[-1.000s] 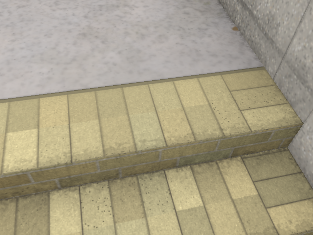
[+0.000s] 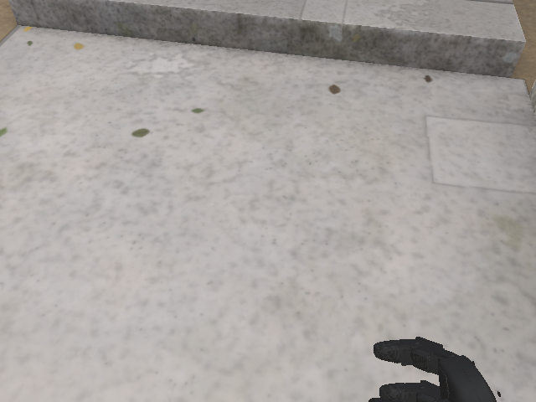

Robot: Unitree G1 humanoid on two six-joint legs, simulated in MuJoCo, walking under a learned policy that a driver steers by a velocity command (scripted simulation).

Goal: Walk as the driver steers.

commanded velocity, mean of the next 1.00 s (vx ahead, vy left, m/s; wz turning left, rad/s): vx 0.20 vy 0.00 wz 0.50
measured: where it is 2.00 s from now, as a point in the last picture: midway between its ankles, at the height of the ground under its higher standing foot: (310, 369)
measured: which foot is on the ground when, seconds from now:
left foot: down 0.00-0.44, up 0.46-0.84, down 0.86-1.00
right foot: down 0.00-0.00, up 0.02-0.40, down 0.42-0.86, up 0.88-1.00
